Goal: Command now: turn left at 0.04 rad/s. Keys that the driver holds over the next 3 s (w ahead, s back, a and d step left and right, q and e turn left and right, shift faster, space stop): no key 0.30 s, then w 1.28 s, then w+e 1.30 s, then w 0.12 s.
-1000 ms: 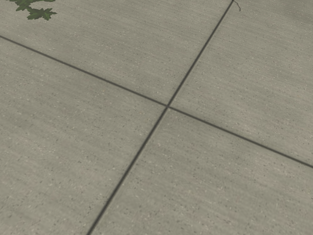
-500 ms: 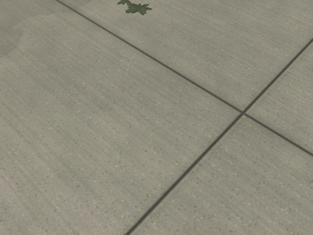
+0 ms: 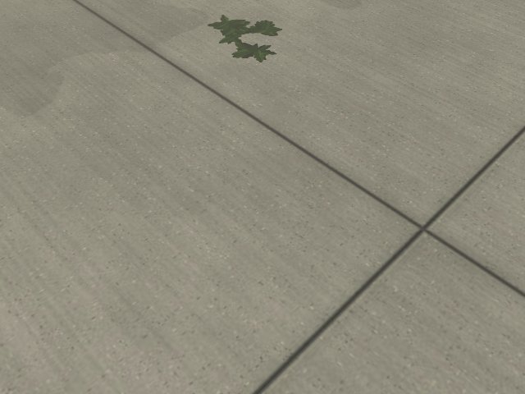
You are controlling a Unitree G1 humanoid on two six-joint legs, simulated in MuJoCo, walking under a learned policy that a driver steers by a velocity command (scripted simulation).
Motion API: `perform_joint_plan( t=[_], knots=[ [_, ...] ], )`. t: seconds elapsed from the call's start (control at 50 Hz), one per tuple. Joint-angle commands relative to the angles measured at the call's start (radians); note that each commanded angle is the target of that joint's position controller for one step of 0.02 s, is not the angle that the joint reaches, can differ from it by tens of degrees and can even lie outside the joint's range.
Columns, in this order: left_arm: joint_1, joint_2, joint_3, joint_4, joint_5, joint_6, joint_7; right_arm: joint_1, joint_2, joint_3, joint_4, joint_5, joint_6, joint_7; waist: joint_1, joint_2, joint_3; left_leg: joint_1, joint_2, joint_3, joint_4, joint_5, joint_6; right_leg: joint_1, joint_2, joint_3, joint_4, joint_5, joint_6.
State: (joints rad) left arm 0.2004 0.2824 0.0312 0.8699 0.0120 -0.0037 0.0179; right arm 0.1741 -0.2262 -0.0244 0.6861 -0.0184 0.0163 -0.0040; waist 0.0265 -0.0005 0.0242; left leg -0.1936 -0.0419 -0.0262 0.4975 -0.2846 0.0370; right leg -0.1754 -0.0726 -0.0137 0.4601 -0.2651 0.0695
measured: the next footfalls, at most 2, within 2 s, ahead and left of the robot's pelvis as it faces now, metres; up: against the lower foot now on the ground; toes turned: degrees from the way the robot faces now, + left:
left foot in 1.04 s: +0.45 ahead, +0.06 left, +0.00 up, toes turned +1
right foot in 1.56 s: +0.74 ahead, -0.19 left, +0.00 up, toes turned -3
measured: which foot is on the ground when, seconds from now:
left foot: down 0.00-0.56, up 0.58-1.00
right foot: down 0.00-1.00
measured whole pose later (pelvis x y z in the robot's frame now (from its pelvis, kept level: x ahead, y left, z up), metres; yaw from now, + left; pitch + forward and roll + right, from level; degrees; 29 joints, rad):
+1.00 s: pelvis +0.23 -0.05 -0.01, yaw -1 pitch +2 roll +0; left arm 0.50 0.23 0.02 1.04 -0.01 -0.07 0.02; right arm -0.07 -0.23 -0.03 0.75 0.03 -0.09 0.05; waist 0.10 0.02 0.05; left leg -0.58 0.01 0.04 0.51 0.01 0.05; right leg 0.21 0.01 -0.03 0.15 -0.39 -0.03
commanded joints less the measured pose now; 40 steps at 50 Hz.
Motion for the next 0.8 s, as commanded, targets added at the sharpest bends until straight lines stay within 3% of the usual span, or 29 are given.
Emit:
perform_joint_plan(
  t=[0.02, 0.3, 0.34, 0.36, 0.4, 0.42, 0.46, 0.5, 0.52, 0.54, 0.56, 0.58, 0.6, 0.62, 0.64, 0.66, 0.7, 0.74, 0.8],
  knots=[
    [-0.003, 0.110, 0.023, -0.029, -0.002, -0.011, 0.009, -0.020, -0.118, -0.036, -0.048, 0.002, -0.015, -0.004, -0.005, 0.018, -0.046, 0.020, 0.103, -0.114, -0.102, 0.260, 0.035, 0.002, -0.011, 0.013, -0.038, 0.157, -0.007],
    [0.015, 0.102, 0.022, 0.069, -0.007, -0.003, 0.024, 0.025, -0.121, -0.042, 0.083, 0.010, -0.018, -0.018, -0.005, 0.011, -0.022, 0.014, 0.077, -0.074, -0.096, 0.263, 0.016, 0.010, -0.003, 0.003, -0.049, 0.154, -0.015],
    [0.032, 0.091, 0.022, 0.088, -0.015, 0.000, 0.027, 0.052, -0.142, -0.050, 0.109, 0.018, -0.011, -0.025, -0.013, 0.036, -0.026, 0.012, 0.066, -0.080, -0.121, -0.053, 0.038, -0.021, 0.043, -0.051, 0.004, -0.058, -0.025],
    [0.018, 0.084, 0.022, 0.083, -0.020, -0.001, 0.028, 0.068, -0.164, -0.058, 0.115, 0.023, -0.009, -0.026, -0.028, 0.065, 0.008, -0.016, 0.090, -0.127, -0.160, -0.289, 0.067, -0.081, 0.064, -0.073, 0.061, -0.160, -0.037],
    [-0.035, 0.061, 0.017, 0.049, -0.027, -0.021, 0.024, 0.119, -0.203, -0.069, 0.128, 0.030, -0.019, -0.025, -0.060, 0.163, 0.089, -0.035, 0.227, -0.342, -0.292, -0.559, 0.154, -0.235, 0.081, -0.075, 0.215, -0.211, -0.064],
    [-0.059, 0.059, 0.016, 0.033, -0.034, -0.037, 0.017, 0.136, -0.217, -0.074, 0.138, 0.034, -0.032, -0.025, -0.069, 0.194, 0.122, -0.054, 0.293, -0.444, -0.336, -0.566, 0.197, -0.278, 0.054, -0.028, 0.287, -0.217, -0.088],
    [-0.062, 0.075, 0.023, 0.023, -0.051, -0.067, -0.002, 0.121, -0.200, -0.070, 0.138, 0.033, -0.058, -0.023, -0.055, 0.190, 0.128, -0.001, 0.347, -0.495, -0.346, -0.456, 0.220, -0.360, 0.003, 0.038, 0.349, -0.289, -0.138],
    [-0.007, 0.072, 0.024, 0.045, -0.051, -0.090, -0.022, 0.044, -0.194, -0.068, 0.120, 0.051, -0.062, -0.020, -0.006, 0.139, 0.091, -0.017, 0.303, -0.375, -0.313, -0.315, 0.173, -0.237, -0.003, 0.020, 0.182, -0.219, -0.170],
    [0.078, 0.064, 0.028, 0.090, -0.045, -0.096, -0.027, -0.013, -0.197, -0.068, 0.108, 0.058, -0.057, -0.018, 0.043, 0.116, 0.055, -0.103, 0.238, -0.266, -0.270, -0.234, 0.136, -0.045, 0.037, -0.037, 0.053, -0.056, -0.167],
    [0.176, 0.064, 0.037, 0.144, -0.032, -0.094, -0.029, -0.025, -0.179, -0.063, 0.106, 0.051, -0.053, -0.017, 0.078, 0.088, 0.019, -0.185, 0.174, -0.181, -0.181, -0.180, 0.106, 0.129, 0.085, -0.068, 0.012, 0.058, -0.141],
    [0.278, 0.085, 0.046, 0.178, -0.023, -0.091, -0.029, -0.035, -0.123, -0.047, 0.098, 0.038, -0.056, -0.013, 0.107, -0.009, -0.013, -0.287, 0.100, -0.083, 0.013, -0.119, 0.058, 0.264, 0.016, 0.048, -0.034, 0.013, -0.145],
    [0.369, 0.205, 0.070, 0.178, -0.026, -0.093, -0.026, -0.042, -0.061, -0.029, 0.061, 0.028, -0.068, -0.013, 0.119, -0.283, -0.040, -0.465, -0.018, 0.050, 0.357, -0.178, -0.022, 0.357, -0.233, 0.470, -0.222, -0.166, -0.252],
    [0.344, 0.194, 0.057, 0.167, -0.010, -0.102, -0.034, -0.042, -0.108, -0.044, 0.052, 0.053, -0.086, -0.016, 0.099, -0.257, -0.003, -0.574, -0.011, -0.045, 0.558, -0.299, -0.018, 0.307, -0.336, 0.717, -0.315, -0.316, -0.353],
    [0.256, 0.145, 0.042, 0.139, -0.015, -0.111, -0.032, -0.018, -0.133, -0.049, 0.063, 0.073, -0.099, -0.011, 0.055, -0.161, 0.082, -0.650, 0.057, -0.087, 0.643, -0.211, 0.004, 0.274, -0.322, 0.651, -0.319, -0.369, -0.344],
    [0.201, 0.114, 0.034, 0.117, -0.018, -0.115, -0.032, -0.002, -0.141, -0.051, 0.081, 0.070, -0.108, -0.005, 0.033, -0.124, 0.104, -0.669, 0.095, -0.070, 0.653, -0.105, 0.019, 0.262, -0.273, 0.542, -0.318, -0.319, -0.305],
    [0.174, 0.110, 0.029, 0.105, -0.018, -0.115, -0.036, -0.009, -0.144, -0.055, 0.089, 0.056, -0.114, -0.003, 0.023, -0.097, 0.103, -0.668, 0.121, -0.057, 0.623, -0.020, 0.025, 0.259, -0.239, 0.455, -0.322, -0.204, -0.272],
    [0.196, 0.066, 0.012, 0.110, -0.011, -0.107, -0.037, -0.035, -0.136, -0.060, 0.091, 0.038, -0.113, 0.009, 0.023, -0.101, 0.075, -0.604, 0.146, -0.025, 0.551, 0.087, 0.014, 0.249, -0.173, 0.293, -0.322, 0.070, -0.229],
    [0.248, 0.067, 0.009, 0.124, -0.010, -0.098, -0.028, -0.057, -0.099, -0.053, 0.088, 0.034, -0.106, 0.019, 0.030, -0.100, 0.052, -0.592, 0.138, 0.016, 0.502, 0.140, -0.011, 0.261, -0.145, 0.200, -0.311, 0.305, -0.232],
    [0.253, 0.091, 0.010, 0.119, -0.007, -0.084, -0.010, -0.172, -0.062, -0.036, 0.046, 0.037, -0.101, 0.024, 0.045, -0.073, 0.076, -0.550, 0.120, 0.050, 0.313, 0.236, -0.040, 0.196, -0.115, 0.118, -0.338, 0.397, -0.229]
  ],
)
